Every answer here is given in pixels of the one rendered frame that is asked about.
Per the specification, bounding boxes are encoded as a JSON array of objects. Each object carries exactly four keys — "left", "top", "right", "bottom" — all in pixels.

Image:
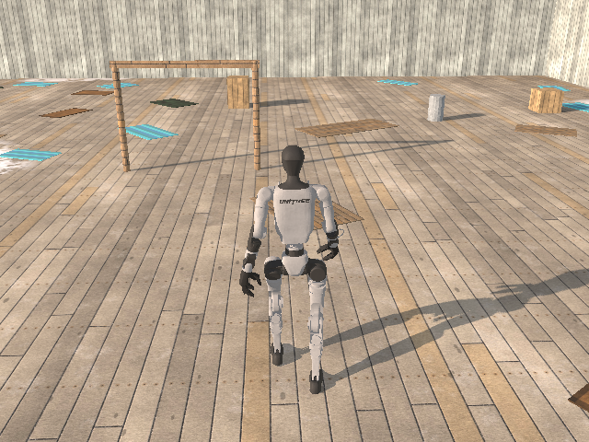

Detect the robot right forearm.
[{"left": 326, "top": 219, "right": 339, "bottom": 248}]

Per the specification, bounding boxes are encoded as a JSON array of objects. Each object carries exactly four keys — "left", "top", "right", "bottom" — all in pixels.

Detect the robot left upper arm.
[{"left": 253, "top": 186, "right": 274, "bottom": 239}]

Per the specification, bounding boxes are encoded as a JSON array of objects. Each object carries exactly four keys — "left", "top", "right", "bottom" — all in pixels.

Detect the left robot thigh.
[{"left": 264, "top": 256, "right": 283, "bottom": 312}]

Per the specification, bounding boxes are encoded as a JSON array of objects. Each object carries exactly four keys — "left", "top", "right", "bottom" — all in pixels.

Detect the robot right upper arm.
[{"left": 312, "top": 184, "right": 337, "bottom": 233}]

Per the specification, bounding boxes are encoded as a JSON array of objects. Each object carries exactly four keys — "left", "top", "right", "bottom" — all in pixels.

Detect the robot left forearm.
[{"left": 242, "top": 225, "right": 261, "bottom": 273}]

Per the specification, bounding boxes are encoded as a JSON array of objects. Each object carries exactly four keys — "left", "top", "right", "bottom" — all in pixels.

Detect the humanoid robot head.
[{"left": 278, "top": 145, "right": 309, "bottom": 190}]

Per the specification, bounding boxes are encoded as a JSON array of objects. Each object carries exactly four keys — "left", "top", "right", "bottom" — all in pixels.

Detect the right robot hand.
[{"left": 317, "top": 243, "right": 339, "bottom": 261}]

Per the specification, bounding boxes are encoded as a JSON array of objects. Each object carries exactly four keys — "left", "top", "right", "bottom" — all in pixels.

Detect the left robot hand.
[{"left": 239, "top": 270, "right": 261, "bottom": 297}]

